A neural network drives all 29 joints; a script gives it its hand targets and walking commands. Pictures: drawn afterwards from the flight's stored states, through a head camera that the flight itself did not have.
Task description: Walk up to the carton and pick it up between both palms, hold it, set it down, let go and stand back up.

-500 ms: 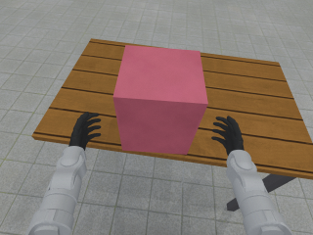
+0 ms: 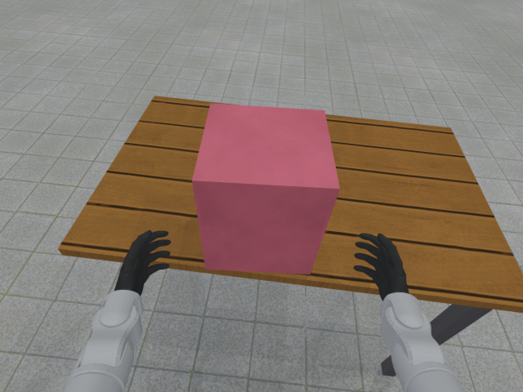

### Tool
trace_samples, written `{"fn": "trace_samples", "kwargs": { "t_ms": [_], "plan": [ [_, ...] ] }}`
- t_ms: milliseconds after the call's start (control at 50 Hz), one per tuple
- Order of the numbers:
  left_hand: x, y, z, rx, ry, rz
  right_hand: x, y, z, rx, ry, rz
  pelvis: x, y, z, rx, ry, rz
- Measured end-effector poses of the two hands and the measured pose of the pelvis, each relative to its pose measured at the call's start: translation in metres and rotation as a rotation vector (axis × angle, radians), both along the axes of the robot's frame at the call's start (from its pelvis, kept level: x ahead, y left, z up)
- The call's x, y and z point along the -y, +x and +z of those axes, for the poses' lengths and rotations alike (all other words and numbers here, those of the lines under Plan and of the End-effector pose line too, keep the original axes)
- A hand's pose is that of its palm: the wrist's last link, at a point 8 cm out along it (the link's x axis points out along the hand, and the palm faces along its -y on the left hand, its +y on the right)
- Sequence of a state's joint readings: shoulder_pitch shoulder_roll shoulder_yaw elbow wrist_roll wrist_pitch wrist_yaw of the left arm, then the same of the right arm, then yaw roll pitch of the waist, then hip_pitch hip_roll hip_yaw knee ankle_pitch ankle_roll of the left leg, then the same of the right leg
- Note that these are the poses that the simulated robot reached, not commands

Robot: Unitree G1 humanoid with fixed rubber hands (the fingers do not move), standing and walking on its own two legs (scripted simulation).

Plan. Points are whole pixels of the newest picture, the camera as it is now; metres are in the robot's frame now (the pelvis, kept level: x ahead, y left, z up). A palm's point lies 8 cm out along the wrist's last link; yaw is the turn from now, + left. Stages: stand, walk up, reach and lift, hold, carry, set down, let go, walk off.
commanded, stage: set down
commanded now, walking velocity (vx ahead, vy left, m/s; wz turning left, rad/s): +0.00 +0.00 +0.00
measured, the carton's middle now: (262, 193) +0.47 +0.02 +0.02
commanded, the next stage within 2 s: none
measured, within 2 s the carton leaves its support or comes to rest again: neither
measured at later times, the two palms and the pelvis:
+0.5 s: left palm (134, 326) +0.24 +0.22 -0.04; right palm (394, 334) +0.24 -0.19 -0.04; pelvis +0.02 +0.00 +0.00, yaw +0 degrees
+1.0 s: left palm (128, 356) +0.20 +0.22 -0.06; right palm (401, 367) +0.20 -0.20 -0.06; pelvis +0.04 -0.01 +0.01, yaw +0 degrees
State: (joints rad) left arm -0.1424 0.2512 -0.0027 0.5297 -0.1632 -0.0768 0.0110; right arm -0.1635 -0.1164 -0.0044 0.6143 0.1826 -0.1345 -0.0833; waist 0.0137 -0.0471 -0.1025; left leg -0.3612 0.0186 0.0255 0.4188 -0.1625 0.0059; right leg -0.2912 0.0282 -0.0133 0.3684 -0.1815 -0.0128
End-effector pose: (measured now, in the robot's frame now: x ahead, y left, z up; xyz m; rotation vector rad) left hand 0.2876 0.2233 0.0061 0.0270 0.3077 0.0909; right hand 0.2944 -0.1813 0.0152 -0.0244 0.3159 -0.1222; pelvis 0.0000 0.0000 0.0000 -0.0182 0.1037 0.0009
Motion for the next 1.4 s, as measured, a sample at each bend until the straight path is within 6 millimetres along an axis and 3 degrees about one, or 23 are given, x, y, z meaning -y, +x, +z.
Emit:
{"fn": "trace_samples", "kwargs": {
  "t_ms": [140, 220, 440, 880, 1100, 1400],
  "plan": [
    [-0.009, -0.031, -0.017, -0.092, 0.003, 0.034, 0.008, -0.033, -0.027, -0.109, -0.013, 0.001, 0.000, 0.009, 0.003, 0.048, 0.000, -0.002],
    [-0.011, -0.041, -0.024, -0.107, 0.014, 0.043, 0.009, -0.043, -0.030, -0.104, -0.019, 0.014, 0.001, 0.011, 0.003, 0.057, 0.000, -0.001],
    [0.007, -0.049, -0.036, -0.188, 0.010, 0.020, 0.008, -0.056, -0.048, -0.192, -0.012, 0.034, 0.004, 0.017, 0.003, 0.062, 0.007, -0.005],
    [-0.002, -0.085, -0.054, -0.398, 0.041, 0.043, 0.020, -0.088, -0.065, -0.337, -0.034, 0.023, 0.011, 0.040, 0.006, 0.088, 0.011, -0.005],
    [0.006, -0.101, -0.078, -0.572, 0.049, 0.033, 0.020, -0.111, -0.090, -0.455, -0.038, 0.008, 0.010, 0.037, 0.005, 0.087, 0.012, -0.008],
    [0.001, -0.117, -0.083, -0.631, 0.069, 0.022, 0.025, -0.128, -0.093, -0.514, -0.037, -0.040, 0.008, 0.030, 0.005, 0.074, 0.011, -0.042]
  ]
}}
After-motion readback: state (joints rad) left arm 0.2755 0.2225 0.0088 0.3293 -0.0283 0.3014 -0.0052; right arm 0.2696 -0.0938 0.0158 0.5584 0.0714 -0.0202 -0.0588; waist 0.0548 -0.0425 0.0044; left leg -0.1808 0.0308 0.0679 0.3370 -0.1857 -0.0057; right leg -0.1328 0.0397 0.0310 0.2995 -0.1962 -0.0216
